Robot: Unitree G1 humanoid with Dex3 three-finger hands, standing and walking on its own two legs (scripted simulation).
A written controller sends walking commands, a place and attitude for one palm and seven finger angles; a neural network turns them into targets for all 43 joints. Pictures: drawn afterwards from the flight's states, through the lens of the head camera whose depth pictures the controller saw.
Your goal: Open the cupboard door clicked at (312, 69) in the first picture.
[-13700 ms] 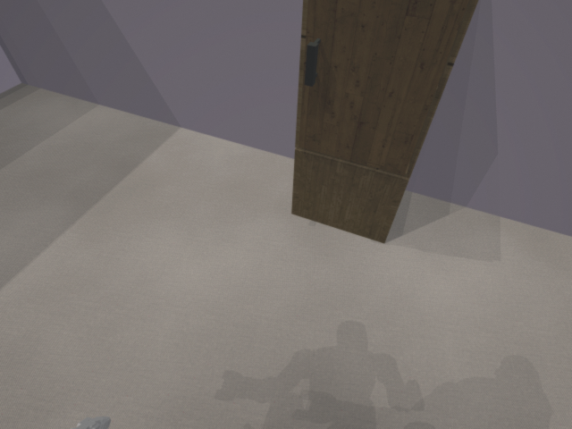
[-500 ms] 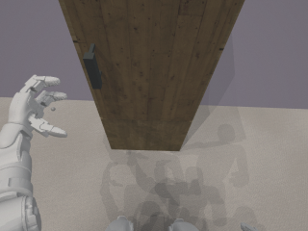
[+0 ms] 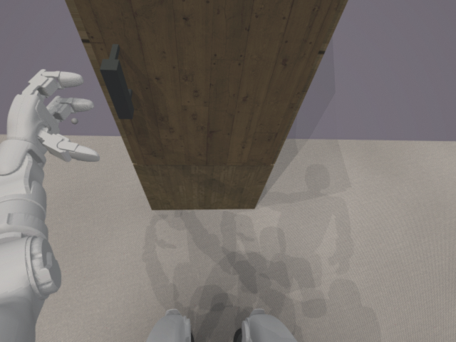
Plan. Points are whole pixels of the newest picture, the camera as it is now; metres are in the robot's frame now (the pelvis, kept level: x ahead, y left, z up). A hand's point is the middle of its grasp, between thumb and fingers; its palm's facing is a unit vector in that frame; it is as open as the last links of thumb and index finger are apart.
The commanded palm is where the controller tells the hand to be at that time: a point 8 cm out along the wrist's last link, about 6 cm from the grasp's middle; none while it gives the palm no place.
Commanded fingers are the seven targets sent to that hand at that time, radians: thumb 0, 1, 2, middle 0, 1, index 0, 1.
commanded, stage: move the hooked fingers beside the handle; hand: left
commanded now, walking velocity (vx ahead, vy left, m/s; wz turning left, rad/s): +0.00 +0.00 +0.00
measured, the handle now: (120, 82) +0.57 +0.19 +0.07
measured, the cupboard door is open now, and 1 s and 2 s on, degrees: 0 0 0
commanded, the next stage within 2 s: slide the fingers in behind the handle in 1.14 s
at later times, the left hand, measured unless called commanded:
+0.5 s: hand (87, 93) +0.53 +0.23 +0.08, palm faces -0.01 -1.00 -0.03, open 13.8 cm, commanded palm +0.51 +0.27 +0.07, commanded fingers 0.00 -0.50 0.30 -0.30 -1.20 -0.30 -1.20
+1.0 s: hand (85, 99) +0.52 +0.24 +0.07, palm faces -0.01 -1.00 -0.01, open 14.0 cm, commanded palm +0.51 +0.28 +0.07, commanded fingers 0.00 -0.50 0.30 -0.30 -1.20 -0.30 -1.20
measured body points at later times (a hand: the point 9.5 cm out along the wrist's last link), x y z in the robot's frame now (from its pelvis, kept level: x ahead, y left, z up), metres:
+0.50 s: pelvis +0.01 +0.00 -0.01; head +0.15 +0.02 +0.42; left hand +0.52 +0.29 +0.08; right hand -0.03 -0.27 -0.10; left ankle +0.02 +0.09 -0.68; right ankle +0.01 -0.11 -0.68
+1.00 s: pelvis +0.01 +0.01 -0.01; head +0.15 +0.04 +0.42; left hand +0.52 +0.29 +0.08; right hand +0.02 -0.27 -0.11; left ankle +0.02 +0.09 -0.68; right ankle +0.01 -0.11 -0.68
